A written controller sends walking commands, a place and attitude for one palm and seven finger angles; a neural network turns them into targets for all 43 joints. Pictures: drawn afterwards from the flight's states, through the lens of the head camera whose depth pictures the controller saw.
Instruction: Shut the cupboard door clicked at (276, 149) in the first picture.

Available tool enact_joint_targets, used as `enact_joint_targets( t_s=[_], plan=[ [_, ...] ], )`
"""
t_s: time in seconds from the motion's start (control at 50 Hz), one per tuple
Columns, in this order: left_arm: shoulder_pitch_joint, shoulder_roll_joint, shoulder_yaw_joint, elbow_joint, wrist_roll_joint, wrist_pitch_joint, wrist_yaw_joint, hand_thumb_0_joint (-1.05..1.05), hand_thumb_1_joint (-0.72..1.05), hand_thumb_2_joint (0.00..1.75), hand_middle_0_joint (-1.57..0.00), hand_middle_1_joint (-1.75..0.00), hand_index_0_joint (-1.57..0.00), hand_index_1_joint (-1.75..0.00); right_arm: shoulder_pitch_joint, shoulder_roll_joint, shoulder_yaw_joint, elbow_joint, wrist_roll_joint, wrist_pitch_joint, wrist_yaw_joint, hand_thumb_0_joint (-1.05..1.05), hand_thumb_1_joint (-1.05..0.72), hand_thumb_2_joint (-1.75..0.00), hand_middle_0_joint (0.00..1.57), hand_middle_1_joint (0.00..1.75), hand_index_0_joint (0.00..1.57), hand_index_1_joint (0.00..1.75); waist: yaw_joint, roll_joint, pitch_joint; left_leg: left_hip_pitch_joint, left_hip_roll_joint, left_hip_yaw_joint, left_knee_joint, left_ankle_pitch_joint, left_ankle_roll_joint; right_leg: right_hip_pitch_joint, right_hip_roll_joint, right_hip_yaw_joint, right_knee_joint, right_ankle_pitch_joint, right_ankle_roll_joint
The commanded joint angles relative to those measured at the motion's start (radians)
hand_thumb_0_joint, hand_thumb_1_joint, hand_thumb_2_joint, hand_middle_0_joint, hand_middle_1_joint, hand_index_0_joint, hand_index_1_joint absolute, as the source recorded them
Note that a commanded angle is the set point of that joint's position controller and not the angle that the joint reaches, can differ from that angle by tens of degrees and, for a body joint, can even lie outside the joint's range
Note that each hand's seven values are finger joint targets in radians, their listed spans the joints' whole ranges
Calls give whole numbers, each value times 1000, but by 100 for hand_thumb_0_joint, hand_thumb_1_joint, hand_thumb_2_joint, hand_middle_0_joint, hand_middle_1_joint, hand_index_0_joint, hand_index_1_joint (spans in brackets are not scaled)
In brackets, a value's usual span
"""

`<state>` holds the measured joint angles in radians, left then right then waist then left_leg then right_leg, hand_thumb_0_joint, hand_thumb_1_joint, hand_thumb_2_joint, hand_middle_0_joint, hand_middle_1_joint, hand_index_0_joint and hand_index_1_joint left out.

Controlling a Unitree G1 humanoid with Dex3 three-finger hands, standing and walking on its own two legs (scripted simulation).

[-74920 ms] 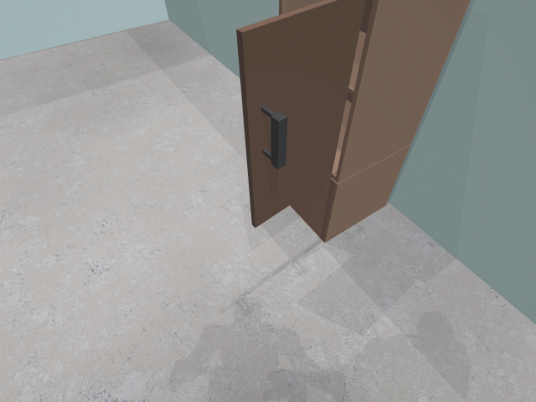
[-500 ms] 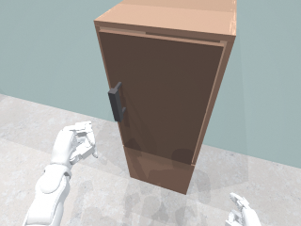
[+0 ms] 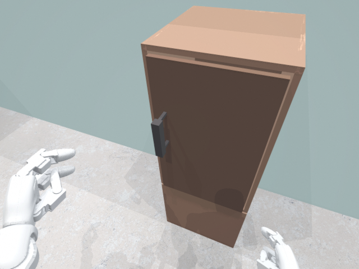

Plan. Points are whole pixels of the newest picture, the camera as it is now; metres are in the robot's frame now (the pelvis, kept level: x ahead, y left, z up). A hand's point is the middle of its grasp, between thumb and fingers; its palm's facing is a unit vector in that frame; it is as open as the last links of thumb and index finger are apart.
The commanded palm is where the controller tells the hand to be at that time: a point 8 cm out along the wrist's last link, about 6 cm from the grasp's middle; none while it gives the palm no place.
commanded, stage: draw the hand back to the body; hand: left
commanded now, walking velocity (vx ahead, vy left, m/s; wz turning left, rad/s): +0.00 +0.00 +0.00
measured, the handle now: (162, 134) +0.50 +0.12 +0.01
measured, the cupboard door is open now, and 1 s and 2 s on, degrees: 0 0 0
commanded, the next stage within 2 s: step back with the hand held close in 0.50 s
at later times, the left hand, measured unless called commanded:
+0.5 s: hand (44, 198) +0.18 +0.26 +0.15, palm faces +0.45 -0.81 -0.37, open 7.4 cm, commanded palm +0.13 +0.29 +0.17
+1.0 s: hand (37, 201) +0.17 +0.26 +0.15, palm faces +0.38 -0.79 -0.47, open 7.4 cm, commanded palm +0.12 +0.30 +0.17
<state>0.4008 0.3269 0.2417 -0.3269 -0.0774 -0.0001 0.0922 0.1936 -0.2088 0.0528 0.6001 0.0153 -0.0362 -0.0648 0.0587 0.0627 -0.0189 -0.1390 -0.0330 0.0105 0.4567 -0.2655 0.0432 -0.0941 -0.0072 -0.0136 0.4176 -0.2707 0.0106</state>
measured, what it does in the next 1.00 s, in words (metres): stands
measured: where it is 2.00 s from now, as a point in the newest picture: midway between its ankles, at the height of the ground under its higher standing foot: outside the picture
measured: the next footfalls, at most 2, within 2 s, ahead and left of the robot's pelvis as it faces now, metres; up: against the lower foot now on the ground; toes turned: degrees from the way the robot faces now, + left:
right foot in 1.98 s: -0.27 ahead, -0.12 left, +0.00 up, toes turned -1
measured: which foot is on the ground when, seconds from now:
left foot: down 0.00-1.00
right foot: down 0.00-1.00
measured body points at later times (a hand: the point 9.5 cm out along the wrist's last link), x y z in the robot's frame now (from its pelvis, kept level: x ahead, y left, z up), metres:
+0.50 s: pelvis -0.01 -0.01 +0.00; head -0.04 -0.03 +0.45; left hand +0.15 +0.30 +0.17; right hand +0.18 -0.23 -0.08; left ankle -0.01 +0.09 -0.74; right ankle -0.03 -0.13 -0.74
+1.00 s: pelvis -0.03 +0.00 +0.00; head -0.03 -0.01 +0.45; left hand +0.15 +0.30 +0.18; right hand +0.14 -0.25 -0.09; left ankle -0.01 +0.09 -0.74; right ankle -0.03 -0.13 -0.74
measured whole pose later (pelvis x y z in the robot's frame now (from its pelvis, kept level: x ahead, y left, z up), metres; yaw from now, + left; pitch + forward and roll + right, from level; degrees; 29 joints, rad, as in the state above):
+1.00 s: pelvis -0.03 +0.00 +0.00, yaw -1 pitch +1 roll -1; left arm 0.54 0.41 0.38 -0.42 -0.08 -0.13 0.12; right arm 0.19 -0.25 -0.02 0.56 0.03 0.05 -0.09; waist 0.01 0.05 -0.04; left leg -0.28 -0.03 0.03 0.51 -0.24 0.05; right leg -0.24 0.00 0.00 0.48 -0.25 0.02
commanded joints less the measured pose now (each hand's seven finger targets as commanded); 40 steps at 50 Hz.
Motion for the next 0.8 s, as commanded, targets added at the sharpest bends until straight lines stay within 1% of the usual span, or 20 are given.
enact_joint_targets(
  t_s=[0.0,0.06,0.08,0.1,0.16,0.18,0.2,0.24,0.26,0.28,0.36,0.38,0.48,0.52,0.6,0.62,0.64,0.66,0.68,0.78],
  plan=[
    [-83,200,167,-270,-1,-77,21,0,90,90,-34,-45,-34,-45,-136,-112,-50,-159,2,-69,-10,0,-90,-90,20,30,20,30,1,13,-89,27,51,-38,-75,307,-29,11,5,-20,-32,251,-32],
    [-39,233,223,-297,-3,-84,25,0,90,90,-25,-36,-25,-36,-134,-117,-58,-152,4,-81,-8,0,-90,-90,20,30,20,30,9,35,-90,31,57,-39,-71,339,-33,9,10,-18,-38,265,-31],
    [-30,228,224,-301,-7,-85,26,0,90,90,-23,-33,-23,-33,-131,-113,-56,-154,5,-82,-8,0,-90,-90,20,30,20,30,8,40,-85,25,53,-37,-71,337,-35,18,4,-20,-31,266,-33],
    [-22,239,243,-299,-7,-88,27,0,90,90,-20,-30,-20,-30,-133,-114,-58,-153,7,-83,-8,0,-90,-90,20,30,20,30,10,25,-76,17,55,-39,-74,324,-36,11,7,-23,-32,253,-32],
    [-10,168,180,-222,-5,-78,22,0,90,90,-20,-30,-20,-30,-129,-123,-65,-145,8,-83,-9,0,-90,-90,20,30,20,30,-6,-21,-1,3,58,-37,-87,255,-30,-44,11,-22,-54,203,-27],
    [-37,163,166,-229,-6,-78,21,0,90,90,-20,-30,-20,-30,-128,-126,-65,-148,10,-79,-9,0,-90,-90,20,30,20,30,-11,-13,8,0,57,-36,-92,228,-29,-45,6,-19,-53,179,-27],
    [-56,175,173,-232,-4,-81,24,0,90,90,-20,-30,-20,-30,-129,-128,-66,-148,9,-78,-11,0,-90,-90,20,30,20,30,-10,-36,7,-4,56,-40,-95,196,-26,-51,7,-19,-55,153,-26],
    [-67,188,184,-245,-2,-90,28,0,90,90,-20,-30,-20,-30,-130,-128,-68,-148,7,-82,-15,0,-90,-90,20,30,20,30,-6,-25,-25,2,52,-42,-99,165,-21,-39,6,-16,-54,132,-27],
    [-67,210,202,-252,-1,-92,30,0,90,90,-20,-30,-20,-30,-132,-131,-69,-145,6,-86,-19,0,-90,-90,20,30,20,30,0,-12,-33,5,51,-38,-96,172,-19,-31,7,-12,-60,141,-27],
    [-74,205,195,-276,-1,-96,31,0,90,90,-20,-30,-20,-30,-133,-125,-66,-148,6,-87,-19,0,-90,-90,20,30,20,30,1,13,-60,11,48,-40,-96,182,-20,-10,3,-11,-49,149,-30],
    [-49,236,232,-276,-3,-101,35,0,90,90,-20,-30,-20,-30,-141,-121,-63,-141,5,-97,-23,0,-90,-90,20,30,20,30,12,13,-47,-2,45,-35,-92,179,-19,-8,7,-9,-61,157,-30],
    [-59,220,215,-288,-4,-105,33,0,90,90,-20,-30,-20,-30,-141,-114,-59,-144,6,-98,-22,0,-90,-90,20,30,20,30,7,30,-42,-5,43,-34,-93,185,-22,-2,2,-9,-54,160,-32],
    [-47,206,209,-271,-6,-103,29,0,90,90,-20,-30,-20,-30,-140,-112,-60,-139,7,-100,-19,0,-90,-90,20,30,20,30,4,33,-21,-4,46,-30,-92,191,-24,-17,4,-8,-60,163,-31],
    [-38,204,211,-256,-6,-103,29,0,90,90,-20,-30,-20,-30,-139,-112,-62,-140,6,-99,-19,0,-90,-90,20,30,20,30,5,4,-13,-4,46,-27,-91,185,-21,-26,6,-9,-61,158,-29],
    [-40,204,206,-262,-7,-107,26,0,90,90,-20,-30,-20,-30,-142,-114,-64,-140,7,-99,-17,0,-90,-90,20,30,20,30,3,-3,-23,5,47,-24,-91,175,-18,-29,5,-4,-66,150,-26],
    [-123,308,312,-303,0,-149,36,0,90,90,-20,-30,-20,-30,-123,-142,-76,-169,11,-77,-15,0,-90,-90,20,30,20,30,-30,-8,-10,-66,66,-47,-39,105,11,-83,-53,89,-113,160,-26],
    [-40,244,262,-223,-4,-160,31,0,90,90,-20,-30,-20,-30,-121,-134,-77,-151,7,-64,-17,0,-90,-90,20,30,20,30,-39,-45,-20,-56,58,-52,-7,101,9,-110,-81,110,-129,155,-37],
    [-32,253,268,-234,1,-173,31,0,90,90,-20,-30,-20,-30,-121,-135,-82,-152,3,-56,-17,0,-90,-90,20,30,20,30,-36,-58,-17,-56,55,-52,10,120,5,-130,-93,120,-136,188,-42],
    [-16,229,237,-231,5,-183,29,0,90,90,-20,-30,-20,-30,-122,-135,-82,-149,2,-46,-15,0,-90,-90,20,30,20,30,-45,-49,-29,-68,60,-54,17,137,2,-126,-106,109,-115,200,-47],
    [49,244,250,-241,3,-197,39,0,90,90,-20,-30,-20,-30,-118,-143,-96,-168,5,-8,-23,0,-90,-90,20,30,20,30,-46,-36,-119,-63,89,-59,-1,309,-3,-84,-85,64,-20,341,-28]
  ],
)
